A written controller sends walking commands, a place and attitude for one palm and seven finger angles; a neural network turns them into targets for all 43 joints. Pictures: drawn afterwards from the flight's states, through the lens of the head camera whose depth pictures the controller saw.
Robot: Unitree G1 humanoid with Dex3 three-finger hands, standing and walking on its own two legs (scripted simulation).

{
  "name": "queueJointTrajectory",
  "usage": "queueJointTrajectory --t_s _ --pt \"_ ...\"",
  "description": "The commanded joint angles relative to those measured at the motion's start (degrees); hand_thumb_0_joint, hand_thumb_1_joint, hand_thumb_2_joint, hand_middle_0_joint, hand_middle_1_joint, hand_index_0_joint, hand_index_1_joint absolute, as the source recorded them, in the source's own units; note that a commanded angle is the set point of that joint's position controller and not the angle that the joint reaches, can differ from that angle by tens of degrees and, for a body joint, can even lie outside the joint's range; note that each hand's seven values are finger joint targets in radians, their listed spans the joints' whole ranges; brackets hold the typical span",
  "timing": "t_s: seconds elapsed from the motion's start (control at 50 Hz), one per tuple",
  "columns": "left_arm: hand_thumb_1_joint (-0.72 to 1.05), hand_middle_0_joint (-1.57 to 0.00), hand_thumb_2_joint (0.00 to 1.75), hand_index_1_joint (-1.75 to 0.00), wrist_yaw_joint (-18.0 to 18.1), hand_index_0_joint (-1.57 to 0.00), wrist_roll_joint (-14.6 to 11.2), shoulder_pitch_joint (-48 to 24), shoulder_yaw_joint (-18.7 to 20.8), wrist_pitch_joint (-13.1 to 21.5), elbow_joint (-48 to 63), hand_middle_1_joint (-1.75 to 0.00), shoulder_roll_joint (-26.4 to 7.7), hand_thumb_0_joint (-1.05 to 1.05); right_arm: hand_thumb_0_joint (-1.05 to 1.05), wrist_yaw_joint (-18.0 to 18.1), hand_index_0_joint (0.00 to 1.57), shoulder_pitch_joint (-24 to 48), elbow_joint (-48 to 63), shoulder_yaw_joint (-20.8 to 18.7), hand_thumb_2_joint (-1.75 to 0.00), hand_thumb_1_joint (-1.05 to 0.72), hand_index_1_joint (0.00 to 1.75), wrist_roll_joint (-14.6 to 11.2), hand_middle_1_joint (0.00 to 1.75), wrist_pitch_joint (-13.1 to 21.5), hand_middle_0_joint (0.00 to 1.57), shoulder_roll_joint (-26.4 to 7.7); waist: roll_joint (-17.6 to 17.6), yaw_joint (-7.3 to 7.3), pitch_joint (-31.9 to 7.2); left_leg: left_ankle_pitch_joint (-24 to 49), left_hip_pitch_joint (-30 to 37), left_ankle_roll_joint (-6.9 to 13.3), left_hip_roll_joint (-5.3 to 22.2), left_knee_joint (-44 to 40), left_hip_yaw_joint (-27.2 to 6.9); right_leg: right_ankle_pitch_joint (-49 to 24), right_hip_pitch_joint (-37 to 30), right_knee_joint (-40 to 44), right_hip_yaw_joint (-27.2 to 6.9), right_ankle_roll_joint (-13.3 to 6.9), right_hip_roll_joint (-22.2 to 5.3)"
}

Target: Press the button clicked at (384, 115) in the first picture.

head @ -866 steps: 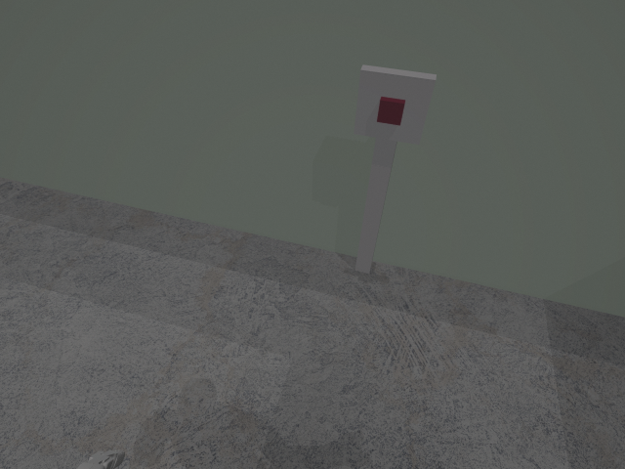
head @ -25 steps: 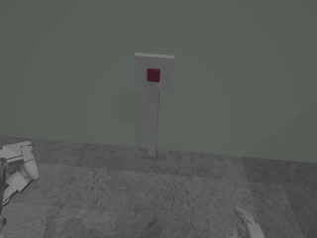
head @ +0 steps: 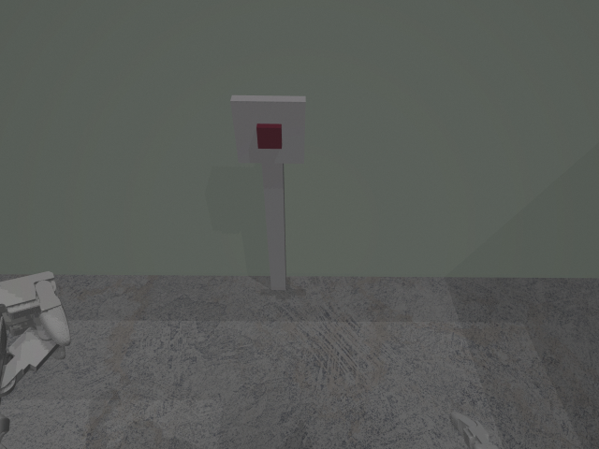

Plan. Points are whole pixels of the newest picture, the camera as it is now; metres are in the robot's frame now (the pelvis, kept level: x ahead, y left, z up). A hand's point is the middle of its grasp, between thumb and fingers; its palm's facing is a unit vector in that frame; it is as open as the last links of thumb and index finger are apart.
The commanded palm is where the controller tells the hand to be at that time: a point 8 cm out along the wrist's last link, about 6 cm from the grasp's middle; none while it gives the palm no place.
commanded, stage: stop stepping back and stand still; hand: left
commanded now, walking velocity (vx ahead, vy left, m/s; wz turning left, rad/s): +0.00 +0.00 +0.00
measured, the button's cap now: (269, 135) +0.84 +0.12 -0.02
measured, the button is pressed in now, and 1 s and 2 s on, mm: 0 0 0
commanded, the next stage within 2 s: let the arm hang, fingers relaxed in 0.30 s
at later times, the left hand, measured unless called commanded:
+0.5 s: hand (84, 380) +0.19 +0.27 +0.03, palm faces +0.18 -0.85 -0.50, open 3.0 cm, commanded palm none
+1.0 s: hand out of the picture -0.03 +0.24 -0.15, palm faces +0.01 -0.95 -0.31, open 5.7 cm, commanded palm none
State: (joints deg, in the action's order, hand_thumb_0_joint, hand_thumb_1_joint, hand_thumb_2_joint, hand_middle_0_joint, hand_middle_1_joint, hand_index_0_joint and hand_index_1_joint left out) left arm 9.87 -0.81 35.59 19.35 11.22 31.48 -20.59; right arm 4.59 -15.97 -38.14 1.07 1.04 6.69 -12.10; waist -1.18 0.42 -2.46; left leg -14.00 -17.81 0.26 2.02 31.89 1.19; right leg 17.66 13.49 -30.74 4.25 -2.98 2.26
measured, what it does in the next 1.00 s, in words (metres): stands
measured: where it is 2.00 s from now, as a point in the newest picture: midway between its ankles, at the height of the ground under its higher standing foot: outside the picture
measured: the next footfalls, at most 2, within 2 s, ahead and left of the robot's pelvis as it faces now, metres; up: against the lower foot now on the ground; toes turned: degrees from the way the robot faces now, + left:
none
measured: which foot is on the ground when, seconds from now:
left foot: down 0.00-1.00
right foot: down 0.00-1.00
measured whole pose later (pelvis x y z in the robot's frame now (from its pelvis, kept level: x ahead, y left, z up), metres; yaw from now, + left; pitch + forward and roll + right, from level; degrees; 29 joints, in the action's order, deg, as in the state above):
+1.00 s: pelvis -0.02 +0.01 +0.01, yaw +2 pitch -1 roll -1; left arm 0.5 0.8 13.1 0.9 -0.7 -66.5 -16.3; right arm 0.6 -13.3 -64.8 -0.3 1.2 -1.5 -14.3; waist -1.3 -0.1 5.1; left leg -7.9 -13.5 0.5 0.2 22.7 0.3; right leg 11.7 8.7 -21.7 5.2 -2.1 0.8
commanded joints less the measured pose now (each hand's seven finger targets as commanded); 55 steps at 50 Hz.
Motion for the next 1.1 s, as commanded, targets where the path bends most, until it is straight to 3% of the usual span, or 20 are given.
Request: queueJointTrajectory --t_s 0.0,0.04,0.08,0.2,0.28,0.36,0.38,0.4,0.44,0.46,0.5,0.54,0.56,0.6,0.64,0.68,0.74,0.8,0.98,1.08 --pt "0.90 -1.30 0.90 -1.50 0.5 -1.30 -0.6 -1.6 7.7 3.5 9.1 -1.50 -10.7 0.00 0.00 1.4 0.20 7.8 9.8 -2.9 -0.90 -0.90 0.30 -0.8 0.30 4.3 0.20 -6.7 1.7 -0.27 0.9 12.0 5.3 1.6 3.6 -6.1 -3.7 -10.4 1.4 8.2 -9.1 1.7 -7.0" --pt "0.90 -1.30 0.90 -1.50 0.0 -1.30 -0.5 -1.9 7.9 4.2 11.5 -1.50 -10.6 0.00 0.00 1.1 0.20 7.7 10.1 -2.4 -0.90 -0.90 0.30 -0.6 0.30 4.1 0.20 -6.2 -2.5 -0.17 -1.5 15.9 5.2 1.6 4.2 -8.5 -5.5 -12.5 -1.2 5.1 -6.2 2.3 -5.4" --pt "0.90 -1.30 0.90 -1.50 -0.1 -1.30 -0.5 -1.2 7.9 4.6 12.8 -1.50 -10.6 0.00 0.00 1.0 0.20 8.0 10.7 -2.5 -0.90 -0.90 0.30 -0.6 0.30 4.3 0.20 -6.4 -3.8 -0.42 -2.7 16.9 4.7 1.9 4.8 -9.3 -6.4 -13.1 -3.1 4.4 -5.6 2.7 -4.6" --pt "0.90 -1.30 0.90 -1.50 -0.1 -1.30 -1.3 3.6 8.5 4.4 11.0 -1.50 -10.1 0.00 0.00 0.6 0.20 7.8 11.5 -2.8 -0.90 -0.90 0.30 -0.7 0.30 4.1 0.20 -6.5 -1.7 -0.32 -3.7 13.8 4.2 1.1 3.6 -8.6 -4.7 -14.1 -3.8 7.0 -6.6 2.4 -5.0" --pt "0.90 -1.30 0.90 -1.50 -0.1 -1.30 -1.7 3.1 8.3 3.9 10.0 -1.50 -9.8 0.00 0.00 0.6 0.20 8.1 11.5 -2.9 -0.90 -0.90 0.30 -0.7 0.30 3.3 0.20 -6.4 -0.2 -0.10 -3.9 13.7 5.0 0.6 2.6 -7.2 -3.9 -15.6 -3.4 8.7 -7.6 2.1 -6.0" --pt "0.90 -1.30 0.90 -1.50 -0.1 -1.30 -1.7 0.7 7.3 3.3 10.0 -1.50 -9.6 0.00 0.00 0.8 0.20 8.8 11.8 -2.8 -0.90 -0.90 0.30 -0.7 0.30 2.9 0.20 -6.5 -0.6 -0.11 -2.4 11.1 5.2 0.7 2.2 -7.7 -3.9 -12.2 -1.6 10.4 -7.4 2.2 -6.1" --pt "0.90 -1.30 0.90 -1.50 -8.5 -1.30 3.6 -8.6 -13.9 -5.2 -37.0 -1.50 -4.2 0.00 0.00 -5.0 0.20 12.8 -2.2 -6.4 -0.90 -0.90 0.30 -1.3 0.30 4.3 0.20 -18.2 -2.0 1.74 2.1 19.0 0.9 1.3 4.5 1.3 -5.6 -19.8 5.0 1.6 -4.1 0.6 -10.3" --pt "0.90 -1.26 0.90 -1.46 -9.6 -1.26 2.6 -8.9 -12.3 -9.2 -38.2 -1.46 -4.2 0.00 0.00 -5.1 0.20 8.5 -1.5 -6.4 -0.90 -0.90 0.30 -1.8 0.30 0.3 0.20 -15.2 -2.0 0.96 -2.7 18.7 4.2 0.9 4.5 -0.1 -5.0 -17.2 4.4 2.5 -7.1 0.3 -9.7" --pt "0.90 -1.19 0.90 -1.38 -9.8 -1.19 2.9 -13.1 -13.1 -9.9 -43.2 -1.38 -3.8 0.00 0.00 -4.9 0.20 8.2 -1.3 -5.0 -0.90 -0.90 0.30 -0.9 0.30 -2.1 0.20 -14.4 3.1 0.14 -2.1 14.3 0.1 3.0 5.4 -2.0 -8.5 -7.6 3.7 0.9 -5.3 0.4 -7.5" --pt "0.90 -1.15 0.90 -1.34 -9.8 -1.15 3.1 -15.3 -13.5 -9.9 -46.7 -1.34 -4.4 0.00 0.00 -4.8 0.20 8.3 -1.5 -4.6 -0.90 -0.90 0.30 -0.4 0.30 -2.8 0.20 -14.3 9.4 -0.08 -1.9 14.3 -0.8 3.4 5.6 -3.1 -10.1 -6.7 2.2 1.2 -5.5 0.2 -6.9" --pt "0.90 -1.08 0.90 -1.26 -9.9 -1.08 2.9 -18.6 -14.0 -9.8 -54.3 -1.26 -5.6 0.00 0.00 -4.8 0.20 9.2 -3.0 -4.2 -0.90 -0.90 0.30 0.0 0.30 -3.7 0.20 -15.2 10.9 -0.32 -1.4 12.8 -0.3 3.3 4.3 -3.8 -9.6 -7.4 0.8 3.5 -7.0 -0.6 -8.5" --pt "0.90 -1.01 0.90 -1.18 -9.6 -1.01 2.6 -21.8 -14.9 -10.1 -62.7 -1.18 -6.1 0.00 0.00 -4.7 0.20 9.8 -5.7 -3.8 -0.90 -0.90 0.30 0.3 0.30 -4.7 0.20 -14.9 6.8 -0.17 -0.3 11.4 1.3 2.7 3.5 -5.5 -9.0 -6.3 0.7 5.3 -8.0 -1.1 -9.2" --pt "0.90 -0.97 0.90 -1.14 -9.4 -0.97 2.4 -23.0 -15.5 -10.5 -66.5 -1.14 -6.0 0.00 0.00 -4.7 0.20 10.1 -6.7 -3.4 -0.90 -0.90 0.30 0.4 0.30 -5.2 0.20 -14.7 2.5 -0.26 0.9 10.4 1.2 2.5 3.5 -7.1 -9.3 -4.7 0.6 5.6 -8.0 -1.0 -8.7" --pt "0.90 -0.90 0.90 -1.06 -9.3 -0.90 2.1 -23.6 -16.4 -10.8 -73.2 -1.06 -5.4 0.00 0.00 -4.6 0.20 10.2 -9.4 -2.7 -0.90 -0.90 0.30 0.5 0.30 -5.8 0.20 -13.2 -2.2 -0.51 1.5 6.0 0.8 2.2 3.5 -10.4 -9.3 -1.5 -1.6 7.7 -8.1 -0.4 -8.3" --pt "0.90 -0.82 0.90 -0.98 -9.3 -0.82 1.8 -23.7 -16.9 -10.6 -78.8 -0.98 -5.4 0.00 0.00 -4.3 0.20 9.5 -12.0 -2.3 -0.90 -0.90 0.30 0.4 0.30 -6.0 0.20 -12.4 -3.5 -0.45 0.7 4.4 2.4 1.9 3.3 -11.7 -8.8 -1.5 -3.1 9.5 -8.6 -0.5 -8.4" --pt "0.90 -0.75 0.90 -0.90 -9.2 -0.75 1.7 -23.6 -17.0 -10.2 -83.0 -0.90 -5.1 0.00 0.00 -4.1 0.20 8.4 -14.5 -2.4 -0.90 -0.90 0.30 0.1 0.30 -6.0 0.20 -12.1 -2.3 -0.45 -0.2 5.3 4.5 1.6 3.2 -11.5 -8.0 -2.2 -4.1 11.6 -8.6 -0.6 -9.0" --pt "0.90 -0.64 0.90 -0.78 -9.1 -0.64 1.7 -23.2 -16.3 -10.0 -87.6 -0.78 -3.7 0.00 0.00 -3.6 0.20 6.6 -17.7 -2.7 -0.90 -0.90 0.30 0.3 0.30 -6.2 0.20 -11.0 -5.9 -0.23 0.8 3.1 5.7 1.5 3.2 -12.2 -7.6 -0.6 -3.7 14.0 -8.6 -1.2 -9.2" --pt "0.90 -0.53 0.90 -0.66 -9.1 -0.53 1.4 -23.9 -16.7 -10.0 -90.9 -0.66 -4.2 0.00 0.00 -3.4 0.20 5.0 -20.4 -2.9 -0.90 -0.90 0.30 0.0 0.30 -6.5 0.20 -11.3 -2.2 -0.01 2.7 3.7 6.6 1.4 3.5 -12.3 -7.4 0.1 -2.8 15.6 -8.0 -1.3 -9.4" --pt "0.90 -0.20 0.90 -0.30 -9.0 -0.20 1.3 -24.8 -16.7 -10.4 -94.7 -0.30 -5.3 0.00 0.00 -3.2 0.20 3.6 -23.8 -3.3 -0.90 -0.90 0.30 0.1 0.30 -6.7 0.20 -12.0 0.5 -0.06 5.1 0.5 6.4 1.6 3.9 -14.4 -7.7 3.9 -1.7 16.2 -7.6 -1.3 -9.1" --pt "0.90 -0.20 0.90 -0.30 -8.9 -0.20 1.4 -26.1 -16.6 -10.2 -94.7 -0.30 -6.0 0.00 0.00 -3.4 0.20 4.4 -24.2 -3.3 -0.90 -0.90 0.30 0.0 0.30 -6.3 0.20 -12.3 1.9 -0.34 4.4 4.3 6.7 1.8 4.3 -14.9 -8.0 -0.1 -3.4 15.2 -7.1 -1.0 -9.1"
